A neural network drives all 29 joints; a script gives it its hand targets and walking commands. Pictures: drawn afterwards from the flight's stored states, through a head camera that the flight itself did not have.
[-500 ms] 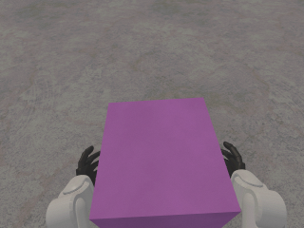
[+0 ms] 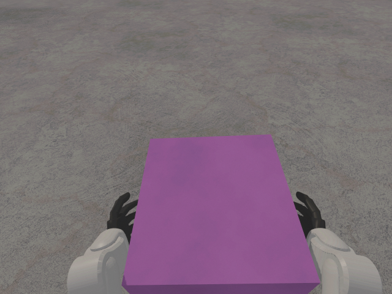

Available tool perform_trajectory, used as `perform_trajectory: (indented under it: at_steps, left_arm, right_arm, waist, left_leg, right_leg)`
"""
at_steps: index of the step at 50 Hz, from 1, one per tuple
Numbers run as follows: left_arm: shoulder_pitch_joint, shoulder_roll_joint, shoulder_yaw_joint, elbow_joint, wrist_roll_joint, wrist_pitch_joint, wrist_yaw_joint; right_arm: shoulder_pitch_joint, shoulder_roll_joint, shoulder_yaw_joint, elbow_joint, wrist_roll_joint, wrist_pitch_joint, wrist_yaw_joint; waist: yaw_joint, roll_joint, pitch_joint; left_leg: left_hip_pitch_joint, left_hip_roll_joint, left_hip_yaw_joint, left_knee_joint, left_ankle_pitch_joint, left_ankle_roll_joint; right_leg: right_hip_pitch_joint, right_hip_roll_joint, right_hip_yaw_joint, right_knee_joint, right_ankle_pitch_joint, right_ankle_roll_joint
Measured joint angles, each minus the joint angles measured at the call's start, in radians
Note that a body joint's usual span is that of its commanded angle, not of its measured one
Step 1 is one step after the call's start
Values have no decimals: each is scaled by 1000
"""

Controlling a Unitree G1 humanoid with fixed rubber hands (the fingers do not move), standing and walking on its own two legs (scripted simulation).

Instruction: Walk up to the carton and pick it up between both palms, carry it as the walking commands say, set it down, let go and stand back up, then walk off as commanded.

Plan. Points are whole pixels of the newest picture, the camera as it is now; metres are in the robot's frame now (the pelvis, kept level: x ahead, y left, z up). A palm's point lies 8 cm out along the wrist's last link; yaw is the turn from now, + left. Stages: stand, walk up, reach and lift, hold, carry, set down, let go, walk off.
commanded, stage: carry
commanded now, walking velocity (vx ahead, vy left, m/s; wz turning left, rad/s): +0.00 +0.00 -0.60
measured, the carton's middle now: (213, 227) +0.25 -0.01 +0.02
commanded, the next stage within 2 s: none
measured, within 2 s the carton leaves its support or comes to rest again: neither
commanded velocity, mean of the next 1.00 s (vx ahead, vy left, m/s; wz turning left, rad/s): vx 0.00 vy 0.00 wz -0.54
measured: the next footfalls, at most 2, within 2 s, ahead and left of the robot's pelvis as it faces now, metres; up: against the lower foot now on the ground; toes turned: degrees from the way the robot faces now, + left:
left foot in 0.48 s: -0.09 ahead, +0.06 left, +0.00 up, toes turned -6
right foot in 0.82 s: -0.22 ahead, -0.14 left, +0.00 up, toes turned -45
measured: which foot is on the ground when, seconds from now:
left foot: down 0.00-0.18, up 0.20-0.46, down 0.48-0.82, up 0.84-0.98, down 1.00-1.00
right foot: down 0.00-0.52, up 0.54-0.80, down 0.82-1.00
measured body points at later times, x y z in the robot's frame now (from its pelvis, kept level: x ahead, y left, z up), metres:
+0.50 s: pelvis -0.10 -0.04 +0.00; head -0.08 -0.03 +0.45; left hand +0.17 +0.09 +0.06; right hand +0.11 -0.25 +0.07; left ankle -0.13 +0.07 -0.71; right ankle +0.03 -0.13 -0.71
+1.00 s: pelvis -0.16 -0.05 -0.01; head -0.15 -0.05 +0.44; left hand +0.13 -0.04 +0.03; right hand -0.07 -0.32 +0.04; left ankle -0.08 +0.00 -0.71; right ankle -0.23 -0.16 -0.71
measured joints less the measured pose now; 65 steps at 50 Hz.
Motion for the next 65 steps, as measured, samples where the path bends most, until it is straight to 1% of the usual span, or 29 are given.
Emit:
perform_trajectory:
  at_steps: [2, 6, 7, 9, 12, 15, 20, 23, 25, 26, 27, 29, 31, 33, 35, 39, 40, 41, 42, 44, 46, 50, 52, 53, 55, 58, 60, 62, 65]
  left_arm:
    - [39, 9, 10, -34, 4, 11, 2]
    - [41, 16, 32, -55, -9, 25, 2]
    - [29, 11, 38, -52, -11, 26, 2]
    - [9, 1, 47, -56, -16, 22, 0]
    - [0, 1, 25, -40, -13, -21, -7]
    - [10, 0, 26, -20, -8, -42, -10]
    - [24, -2, 50, -44, -13, -19, -10]
    - [14, 0, 48, -71, -26, -39, -10]
    - [4, 6, 56, -78, -30, -47, -10]
    - [11, 11, 58, -83, -29, -47, -9]
    - [29, 11, 55, -87, -27, -50, -9]
    - [65, 2, 48, -92, -24, -44, -8]
    - [79, -6, 49, -101, -22, -18, -6]
    - [75, -7, 51, -122, -24, 5, -4]
    - [45, 6, 44, -133, -25, 16, -4]
    - [-26, 50, 30, -104, -35, 14, -4]
    - [-40, 53, 30, -95, -38, 16, -4]
    - [-55, 46, 32, -83, -42, 13, -3]
    - [-69, 24, 36, -65, -42, 4, -2]
    - [-74, -4, 17, -12, -29, -19, 1]
    - [-49, 2, -10, 23, -15, -24, 2]
    - [30, -3, 4, -14, -2, -17, 4]
    - [43, -5, 29, -31, -10, -24, 4]
    - [45, -5, 34, -34, -13, -28, 4]
    - [50, -6, 39, -49, -15, -33, 4]
    - [45, -5, 46, -72, -21, -39, 3]
    - [34, -3, 44, -87, -28, -47, 2]
    - [21, -1, 36, -72, -29, -59, 2]
    - [13, 0, 27, -24, -24, -58, 2]
  right_arm:
    - [-4, 29, 1, 31, 6, -4, 1]
    - [11, 44, 18, 38, 2, -30, 1]
    - [12, 44, 18, 34, 1, -35, 1]
    - [9, 42, 16, 15, -1, -41, 3]
    - [-24, 15, 8, -8, -3, -29, 6]
    - [-47, 9, 10, 13, -11, -16, 7]
    - [-31, 37, 13, 30, -9, -34, 7]
    - [-41, 34, 13, -6, -1, -46, 7]
    - [-60, 32, 20, 5, 1, -62, 7]
    - [-65, 32, 27, 15, 0, -65, 7]
    - [-62, 32, 29, 19, 1, -60, 7]
    - [-31, 36, 29, 14, 3, -48, 10]
    - [5, 42, 28, 5, 3, -40, 12]
    - [23, 46, 31, -11, 6, -42, 13]
    - [15, 44, 28, -32, 6, -45, 13]
    - [-33, 36, 33, -40, -17, -43, 6]
    - [-37, 35, 32, -44, -22, -41, 4]
    - [-39, 32, 27, -50, -24, -40, 2]
    - [-39, 27, 13, -58, -21, -38, 1]
    - [-31, 7, -17, -56, -9, -24, 1]
    - [-12, -2, -20, -38, -10, -6, 1]
    - [-11, 25, -17, 9, 3, 1, 1]
    - [-9, 44, -10, 34, 9, -33, 1]
    - [-7, 43, -3, 42, 10, -45, 1]
    - [-9, 40, 6, 44, 13, -59, 4]
    - [-17, 38, 13, 30, 9, -69, 12]
    - [-24, 37, 12, 7, 6, -76, 19]
    - [-30, 30, 7, -1, 0, -76, 24]
    - [-28, 21, 4, 12, -17, -54, 24]
  waist:
    - [-17, -40, 13]
    - [-22, -36, 33]
    - [-19, -25, 41]
    - [-1, -23, 45]
    - [4, -18, 36]
    - [-5, 9, 20]
    - [5, -7, 13]
    - [16, -36, 30]
    - [28, -94, 52]
    - [32, -124, 61]
    - [28, -128, 58]
    - [23, -88, 31]
    - [34, -53, 8]
    - [36, -34, -15]
    - [32, -15, -24]
    - [21, 11, -34]
    - [21, 11, -36]
    - [22, 12, -35]
    - [20, 15, -27]
    - [-5, 36, 0]
    - [-28, 44, 19]
    - [-36, 15, 40]
    - [-40, -29, 51]
    - [-31, -42, 49]
    - [-11, -36, 40]
    - [15, -24, 16]
    - [33, -20, -4]
    - [33, 5, -11]
    - [28, -13, -46]
  left_leg:
    - [14, -7, 35, -33, 100, 30]
    - [-5, 48, 55, -2, 78, 23]
    - [-5, 62, 51, 1, 81, 15]
    - [-10, 71, 54, 19, 51, -9]
    - [-87, 7, -23, 165, -96, -33]
    - [-122, -52, -70, 268, -55, -31]
    - [-47, -123, -74, 157, -75, -36]
    - [30, -155, -72, -13, -117, -22]
    - [60, -180, -43, -109, -16, 34]
    - [78, -186, -18, -140, 32, 62]
    - [86, -178, -8, -151, 52, 90]
    - [89, -134, -2, -141, 47, 113]
    - [111, -93, 24, -156, 44, 108]
    - [118, -61, 54, -172, 50, 96]
    - [107, -30, 75, -167, 54, 87]
    - [51, 40, 113, -94, 29, 62]
    - [32, 59, 122, -53, 15, 53]
    - [-3, 80, 115, 15, 2, 38]
    - [-49, 84, 77, 109, -54, 16]
    - [-133, 51, -23, 277, -204, -11]
    - [-179, 13, -52, 335, -225, -28]
    - [-142, -61, -28, 104, -5, -19]
    - [-122, -85, 3, 67, 75, 85]
    - [-117, -84, 19, 60, 77, 117]
    - [-111, -64, 38, 45, 77, 137]
    - [-93, -46, 62, -13, 110, 122]
    - [-96, -39, 74, -33, 129, 114]
    - [-91, -26, 59, -44, 142, 96]
    - [-70, -49, 54, -77, 97, 44]
  right_leg:
    - [-40, 1, 32, 42, 16, -5]
    - [-76, 12, -50, 89, -107, -34]
    - [-72, 16, -66, 78, -80, -41]
    - [-74, 16, -76, 42, 92, -73]
    - [-121, 20, -62, 63, 72, -103]
    - [-133, 33, -64, 5, 108, -103]
    - [-151, 60, -48, -107, 208, -114]
    - [-176, 76, -42, -150, 262, -116]
    - [-178, 77, -10, -189, 307, -110]
    - [-171, 74, 9, -203, 321, -91]
    - [-176, 79, 8, -169, 247, -64]
    - [-213, 86, -42, 75, 22, -19]
    - [-224, 66, -76, 309, -46, -4]
    - [-206, 33, -77, 416, -65, 2]
    - [-148, 2, -74, 353, -73, 4]
    - [-1, -17, -96, 57, -106, -4]
    - [46, -17, -110, -45, -40, -12]
    - [71, -10, -114, -100, 18, -19]
    - [69, -3, -114, -91, -62, -2]
    - [37, 9, -125, 2, -97, -6]
    - [32, 15, -124, 35, -101, -23]
    - [-10, 26, -52, 93, -107, -26]
    - [-29, 6, -31, 134, -117, -22]
    - [-42, -1, -37, 161, -159, -23]
    - [-56, 7, -66, 217, -263, -29]
    - [-13, 10, -107, 161, -248, -38]
    - [37, 14, -117, 15, -94, -51]
    - [53, 31, -135, -12, -52, -82]
    - [62, 14, -137, -21, -65, -95]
